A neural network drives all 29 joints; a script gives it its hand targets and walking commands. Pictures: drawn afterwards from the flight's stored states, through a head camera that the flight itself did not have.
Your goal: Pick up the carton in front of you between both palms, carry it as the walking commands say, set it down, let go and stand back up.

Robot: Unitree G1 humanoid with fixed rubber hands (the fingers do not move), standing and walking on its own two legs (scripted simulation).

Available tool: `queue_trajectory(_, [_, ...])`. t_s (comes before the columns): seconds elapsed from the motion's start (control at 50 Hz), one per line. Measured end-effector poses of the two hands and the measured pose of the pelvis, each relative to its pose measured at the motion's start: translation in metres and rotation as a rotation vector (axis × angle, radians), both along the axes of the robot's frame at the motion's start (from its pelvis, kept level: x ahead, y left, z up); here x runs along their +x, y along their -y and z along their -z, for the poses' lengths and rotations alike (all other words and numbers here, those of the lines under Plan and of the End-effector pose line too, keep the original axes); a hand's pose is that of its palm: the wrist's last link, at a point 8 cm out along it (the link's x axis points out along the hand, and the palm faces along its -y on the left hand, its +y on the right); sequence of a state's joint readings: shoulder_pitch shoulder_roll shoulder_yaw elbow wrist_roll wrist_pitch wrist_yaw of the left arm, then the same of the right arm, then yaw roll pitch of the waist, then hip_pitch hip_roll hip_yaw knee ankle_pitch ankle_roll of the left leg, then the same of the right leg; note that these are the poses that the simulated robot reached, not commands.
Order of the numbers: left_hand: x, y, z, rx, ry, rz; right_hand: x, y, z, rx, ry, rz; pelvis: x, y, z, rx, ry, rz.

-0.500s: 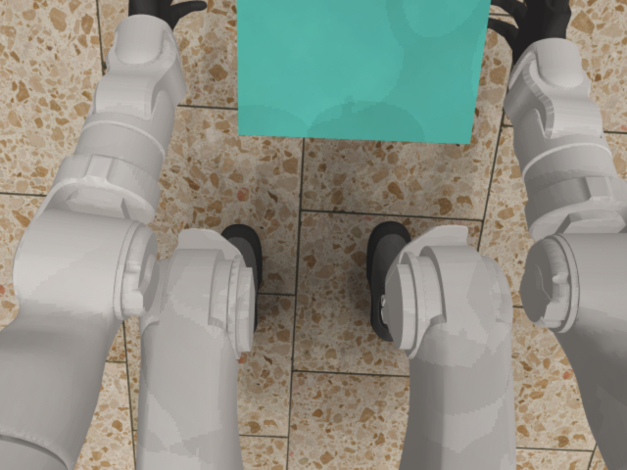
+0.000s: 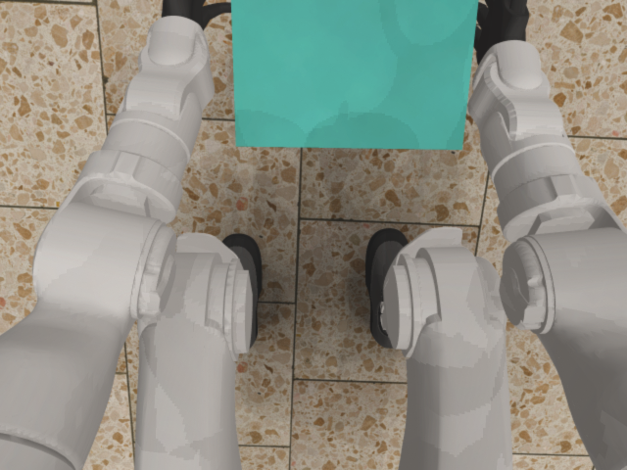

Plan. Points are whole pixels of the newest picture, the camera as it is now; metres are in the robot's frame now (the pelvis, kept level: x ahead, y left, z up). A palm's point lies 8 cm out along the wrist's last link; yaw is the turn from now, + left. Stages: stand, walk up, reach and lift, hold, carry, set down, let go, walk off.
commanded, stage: reach and lift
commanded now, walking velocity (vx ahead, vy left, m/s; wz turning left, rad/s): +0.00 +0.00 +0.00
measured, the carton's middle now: (342, 58) +0.50 -0.04 -0.25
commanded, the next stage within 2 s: none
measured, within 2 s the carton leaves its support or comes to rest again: leaves its support in 0.28 s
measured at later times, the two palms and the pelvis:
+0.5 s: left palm out of the picture +0.52 +0.11 -0.10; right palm (536, 22) +0.50 -0.19 -0.10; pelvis +0.00 +0.00 +0.00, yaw +0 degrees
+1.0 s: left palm out of the picture +0.49 +0.12 +0.08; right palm out of the picture +0.46 -0.18 +0.08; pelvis +0.01 +0.00 +0.14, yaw -1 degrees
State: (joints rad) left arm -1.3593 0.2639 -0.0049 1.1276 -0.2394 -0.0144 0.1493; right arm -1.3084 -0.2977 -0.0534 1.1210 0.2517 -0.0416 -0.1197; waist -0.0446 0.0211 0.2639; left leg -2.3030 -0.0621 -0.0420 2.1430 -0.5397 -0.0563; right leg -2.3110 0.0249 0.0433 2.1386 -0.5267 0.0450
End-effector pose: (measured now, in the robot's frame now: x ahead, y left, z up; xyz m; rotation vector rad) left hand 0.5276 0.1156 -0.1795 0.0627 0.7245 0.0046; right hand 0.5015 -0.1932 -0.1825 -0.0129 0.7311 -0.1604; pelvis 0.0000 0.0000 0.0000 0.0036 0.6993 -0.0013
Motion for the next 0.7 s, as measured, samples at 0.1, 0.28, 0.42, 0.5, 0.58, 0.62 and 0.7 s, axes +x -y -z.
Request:
queue_trajectory(0.1, [0.001, 0.006, 0.0, 0.007, 0.002, -0.043, 0.002, -0.002, -0.001, -0.013, -0.009, 0.009, -0.002, 0.0, -0.002, -0.002, 0.003, 0.001])
queue_trajectory(0.28, [0.004, 0.003, -0.006, 0.023, -0.028, -0.063, 0.007, -0.006, -0.006, -0.004, -0.043, 0.009, 0.001, -0.001, 0.007, -0.007, 0.031, -0.003])
queue_trajectory(0.42, [-0.001, 0.001, -0.037, -0.009, 0.033, -0.087, 0.004, -0.008, -0.038, 0.016, 0.022, 0.016, 0.003, -0.001, 0.008, -0.006, 0.039, -0.002])
queue_trajectory(0.5, [-0.008, 0.002, -0.079, -0.029, 0.076, -0.096, -0.005, -0.007, -0.079, 0.033, 0.067, 0.029, 0.002, -0.001, -0.003, -0.005, 0.039, 0.001])
queue_trajectory(0.58, [-0.016, 0.003, -0.124, -0.043, 0.078, -0.11, -0.015, -0.007, -0.123, 0.043, 0.071, 0.047, 0.001, -0.002, -0.024, -0.004, 0.023, 0.006])
queue_trajectory(0.62, [-0.021, 0.002, -0.143, -0.043, 0.066, -0.112, -0.02, -0.008, -0.142, 0.045, 0.059, 0.049, 0.001, -0.002, -0.037, -0.004, 0.014, 0.008])
queue_trajectory(0.7, [-0.028, 0.001, -0.175, -0.033, 0.049, -0.113, -0.027, -0.009, -0.173, 0.041, 0.039, 0.045, 0.0, -0.003, -0.062, -0.003, -0.004, 0.009])
